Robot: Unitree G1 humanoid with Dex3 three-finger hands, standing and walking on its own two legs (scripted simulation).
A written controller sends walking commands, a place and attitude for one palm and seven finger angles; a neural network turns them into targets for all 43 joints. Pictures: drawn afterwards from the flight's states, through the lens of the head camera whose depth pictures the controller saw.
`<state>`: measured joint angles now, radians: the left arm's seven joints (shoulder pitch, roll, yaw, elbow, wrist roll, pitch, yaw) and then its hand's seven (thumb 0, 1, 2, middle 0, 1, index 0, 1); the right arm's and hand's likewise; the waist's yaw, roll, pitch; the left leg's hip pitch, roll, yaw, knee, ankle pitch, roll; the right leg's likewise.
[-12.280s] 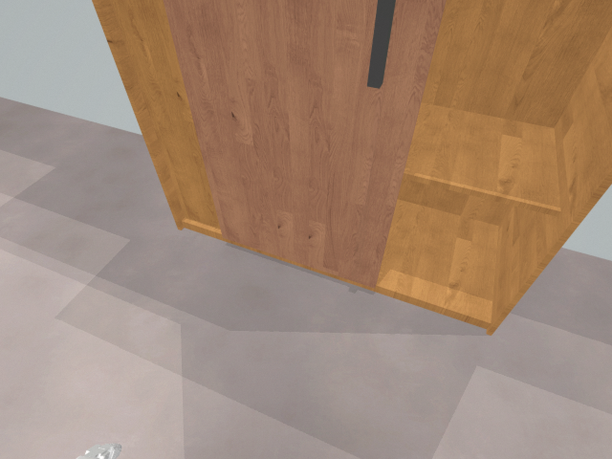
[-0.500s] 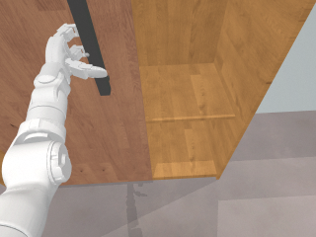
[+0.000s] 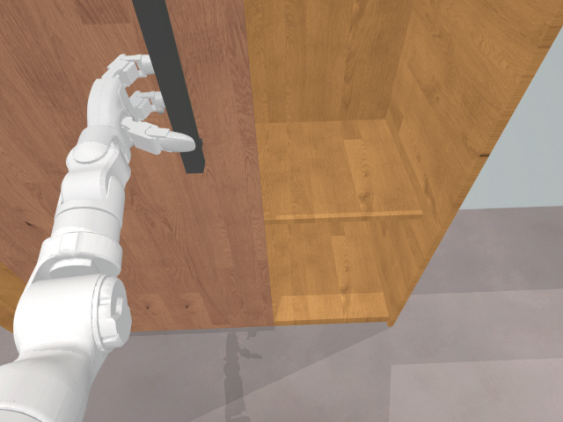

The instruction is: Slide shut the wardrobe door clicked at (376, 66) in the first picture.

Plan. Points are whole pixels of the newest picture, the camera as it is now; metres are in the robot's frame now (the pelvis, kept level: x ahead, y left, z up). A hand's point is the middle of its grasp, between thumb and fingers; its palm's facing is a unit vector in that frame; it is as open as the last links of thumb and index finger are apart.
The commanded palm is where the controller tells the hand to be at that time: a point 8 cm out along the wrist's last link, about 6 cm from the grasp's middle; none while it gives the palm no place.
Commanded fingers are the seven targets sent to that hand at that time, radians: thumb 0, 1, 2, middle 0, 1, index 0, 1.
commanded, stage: slide the fingers in behind the handle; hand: left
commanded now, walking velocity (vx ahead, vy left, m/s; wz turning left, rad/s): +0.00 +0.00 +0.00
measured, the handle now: (175, 74) +0.52 +0.14 +0.25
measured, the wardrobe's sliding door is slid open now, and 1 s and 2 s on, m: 0.42 0.42 0.42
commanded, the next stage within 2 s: grip the handle and tug to test in 1.28 s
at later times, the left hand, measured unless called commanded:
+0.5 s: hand (171, 109) +0.46 +0.14 +0.23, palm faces +0.05 -1.00 +0.01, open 14.0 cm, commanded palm +0.44 +0.19 +0.22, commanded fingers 0.00 -0.50 0.30 -0.30 -1.20 -0.30 -1.20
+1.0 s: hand (183, 108) +0.47 +0.13 +0.22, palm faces +0.04 -1.00 +0.02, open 14.0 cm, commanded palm +0.45 +0.18 +0.22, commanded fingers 0.00 -0.50 0.30 -0.30 -1.20 -0.30 -1.20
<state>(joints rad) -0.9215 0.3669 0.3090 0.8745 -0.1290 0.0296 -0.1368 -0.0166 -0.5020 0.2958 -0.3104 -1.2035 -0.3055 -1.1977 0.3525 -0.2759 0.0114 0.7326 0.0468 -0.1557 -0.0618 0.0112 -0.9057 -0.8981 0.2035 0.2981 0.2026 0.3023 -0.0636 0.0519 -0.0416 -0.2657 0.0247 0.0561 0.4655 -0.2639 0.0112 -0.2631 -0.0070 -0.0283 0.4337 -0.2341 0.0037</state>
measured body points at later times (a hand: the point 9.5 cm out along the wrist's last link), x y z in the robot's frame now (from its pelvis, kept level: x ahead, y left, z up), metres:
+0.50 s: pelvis +0.00 +0.00 +0.00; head +0.01 -0.02 +0.45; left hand +0.45 +0.20 +0.23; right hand +0.10 -0.25 -0.12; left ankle -0.02 +0.11 -0.74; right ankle -0.01 -0.12 -0.74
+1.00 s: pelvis +0.00 +0.00 +0.00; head +0.01 -0.02 +0.45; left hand +0.46 +0.18 +0.23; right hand +0.07 -0.26 -0.12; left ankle -0.02 +0.11 -0.74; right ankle -0.01 -0.12 -0.74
